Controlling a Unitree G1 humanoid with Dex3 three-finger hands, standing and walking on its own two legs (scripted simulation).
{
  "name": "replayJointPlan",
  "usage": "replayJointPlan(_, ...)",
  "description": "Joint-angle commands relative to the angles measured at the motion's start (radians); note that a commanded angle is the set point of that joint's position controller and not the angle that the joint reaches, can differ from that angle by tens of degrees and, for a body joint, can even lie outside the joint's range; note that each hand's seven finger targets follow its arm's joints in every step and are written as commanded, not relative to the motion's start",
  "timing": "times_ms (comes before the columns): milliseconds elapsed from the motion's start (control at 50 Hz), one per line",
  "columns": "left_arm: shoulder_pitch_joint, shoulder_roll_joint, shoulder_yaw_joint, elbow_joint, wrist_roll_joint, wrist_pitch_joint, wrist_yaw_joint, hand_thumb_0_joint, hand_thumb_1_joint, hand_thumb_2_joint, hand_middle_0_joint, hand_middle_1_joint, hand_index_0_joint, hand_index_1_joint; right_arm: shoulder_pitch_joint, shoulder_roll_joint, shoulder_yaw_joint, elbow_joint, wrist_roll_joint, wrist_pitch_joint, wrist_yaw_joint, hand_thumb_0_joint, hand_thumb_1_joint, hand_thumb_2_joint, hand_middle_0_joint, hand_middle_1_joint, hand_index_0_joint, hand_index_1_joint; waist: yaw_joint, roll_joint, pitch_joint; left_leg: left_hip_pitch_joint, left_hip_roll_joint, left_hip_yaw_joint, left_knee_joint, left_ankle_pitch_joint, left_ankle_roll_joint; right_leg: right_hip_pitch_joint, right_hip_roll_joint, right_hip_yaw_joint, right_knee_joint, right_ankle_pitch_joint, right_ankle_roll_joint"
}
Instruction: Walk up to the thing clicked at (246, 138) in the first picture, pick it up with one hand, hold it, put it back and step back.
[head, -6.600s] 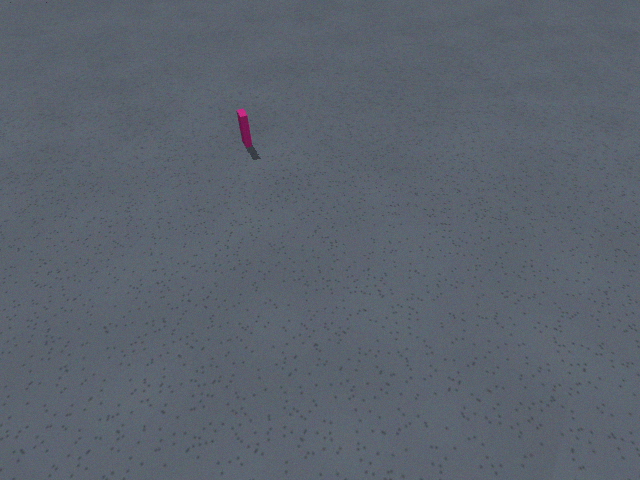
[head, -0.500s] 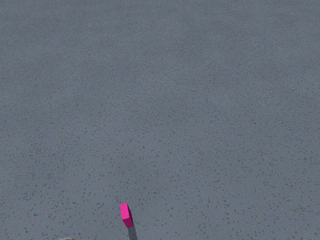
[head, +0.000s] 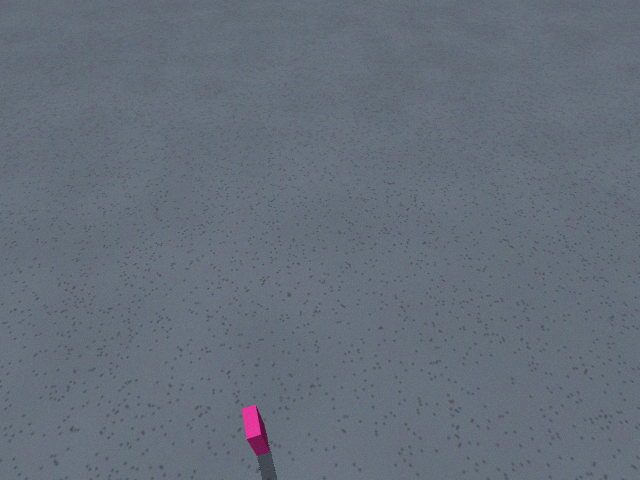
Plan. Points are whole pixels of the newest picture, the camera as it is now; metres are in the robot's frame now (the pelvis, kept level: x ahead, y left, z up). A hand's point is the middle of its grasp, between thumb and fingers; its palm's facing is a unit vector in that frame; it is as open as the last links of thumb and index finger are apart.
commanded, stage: walk up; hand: left
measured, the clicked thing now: (256, 431) +0.35 +0.21 -0.69
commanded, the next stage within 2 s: stand in 0.28 s
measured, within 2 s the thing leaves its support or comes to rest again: neither
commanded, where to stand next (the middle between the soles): +0.07 +0.01 m, yaw +0 degrees
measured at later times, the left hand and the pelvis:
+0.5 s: hand out of the picture +0.08 +0.25 -0.16, palm faces -0.02 -0.94 -0.34, open 7.4 cm; pelvis +0.00 +0.00 +0.00, yaw +0 degrees
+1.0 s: hand out of the picture +0.08 +0.25 -0.15, palm faces -0.02 -0.94 -0.35, open 7.4 cm; pelvis +0.01 -0.01 +0.00, yaw +0 degrees
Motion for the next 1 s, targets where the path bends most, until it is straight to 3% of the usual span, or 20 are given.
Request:
replayJointPlan(0, -0.056, 0.211, 0.031, -0.064, -0.004, -0.021, 0.01, 0.0, 0.9, 0.9, -0.2, -0.3, -0.2, -0.3, -0.045, -0.22, -0.043, -0.062, 0.001, -0.024, -0.016, 0.0, -0.9, -0.9, 0.2, 0.3, 0.2, 0.3, 0.005, -0.01, -0.09, -0.021, 0.113, -0.091, -0.072, 0.056, 0.027, 0.048, -0.098, 0.093, -0.048, 0.062, -0.028)
replayJointPlan(80, -0.051, 0.211, 0.032, -0.062, -0.007, -0.021, 0.012, 0.0, 0.9, 0.9, -0.2, -0.3, -0.2, -0.3, -0.038, -0.212, -0.043, -0.064, 0.0, -0.024, -0.016, 0.0, -0.9, -0.9, 0.2, 0.3, 0.2, 0.3, 0.004, -0.011, -0.09, -0.013, 0.113, -0.088, -0.068, 0.092, 0.024, 0.048, -0.096, 0.087, -0.044, 0.083, -0.026)
replayJointPlan(240, -0.042, 0.213, 0.031, -0.061, -0.005, -0.02, 0.013, 0.0, 0.9, 0.9, -0.2, -0.3, -0.2, -0.3, -0.047, -0.216, -0.043, -0.07, 0.001, -0.022, -0.015, 0.0, -0.9, -0.9, 0.2, 0.3, 0.2, 0.3, 0.006, 0.002, -0.069, -0.033, 0.113, -0.093, -0.075, 0.063, 0.027, 0.045, -0.095, 0.087, -0.048, 0.068, -0.024)
replayJointPlan(340, -0.024, 0.216, 0.019, -0.07, -0.004, -0.023, 0.016, 0.0, 0.9, 0.9, -0.2, -0.3, -0.2, -0.3, -0.041, -0.216, -0.041, -0.074, -0.004, -0.024, -0.019, 0.0, -0.9, -0.9, 0.2, 0.3, 0.2, 0.3, 0.002, -0.006, -0.084, -0.006, 0.122, -0.099, -0.076, 0.112, 0.02, 0.033, -0.103, 0.086, -0.045, 0.074, -0.027)
replayJointPlan(460, -0.013, 0.225, 0.018, -0.073, -0.007, -0.025, 0.016, 0.0, 0.9, 0.9, -0.2, -0.3, -0.2, -0.3, -0.035, -0.212, -0.037, -0.076, -0.003, -0.023, -0.017, 0.0, -0.9, -0.9, 0.2, 0.3, 0.2, 0.3, 0.003, -0.012, -0.057, -0.029, 0.117, -0.099, -0.08, 0.072, 0.02, 0.031, -0.103, 0.087, -0.051, 0.042, -0.026)
replayJointPlan(560, -0.01, 0.22, 0.017, -0.08, -0.006, -0.025, 0.014, 0.0, 0.9, 0.9, -0.2, -0.3, -0.2, -0.3, -0.031, -0.219, -0.034, -0.08, -0.003, -0.027, -0.018, 0.0, -0.9, -0.9, 0.2, 0.3, 0.2, 0.3, 0.005, -0.003, -0.075, -0.019, 0.119, -0.094, -0.075, 0.114, 0.02, 0.049, -0.112, 0.091, -0.041, 0.107, -0.03)
replayJointPlan(600, -0.01, 0.22, 0.015, -0.08, -0.008, -0.025, 0.013, 0.0, 0.9, 0.9, -0.2, -0.3, -0.2, -0.3, -0.027, -0.217, -0.032, -0.078, -0.001, -0.027, -0.017, 0.0, -0.9, -0.9, 0.2, 0.3, 0.2, 0.3, 0.005, -0.003, -0.07, -0.016, 0.121, -0.099, -0.08, 0.105, 0.018, 0.043, -0.108, 0.088, -0.044, 0.081, -0.029)
replayJointPlan(700, -0.002, 0.225, 0.015, -0.083, -0.006, -0.027, 0.014, 0.0, 0.9, 0.9, -0.2, -0.3, -0.2, -0.3, -0.028, -0.223, -0.035, -0.083, -0.002, -0.024, -0.018, 0.0, -0.9, -0.9, 0.2, 0.3, 0.2, 0.3, 0.005, -0.009, -0.092, 0.002, 0.124, -0.095, -0.063, 0.133, 0.024, 0.054, -0.112, 0.088, -0.038, 0.121, -0.032)
replayJointPlan(980, -0.007, 0.225, 0.013, -0.085, -0.007, -0.027, 0.016, 0.0, 0.9, 0.9, -0.2, -0.3, -0.2, -0.3, -0.013, -0.22, -0.033, -0.083, -0.002, -0.021, -0.018, 0.0, -0.9, -0.9, 0.2, 0.3, 0.2, 0.3, 0.002, -0.009, -0.064, -0.02, 0.12, -0.094, -0.063, 0.099, 0.019, 0.047, -0.107, 0.089, -0.053, 0.088, -0.031)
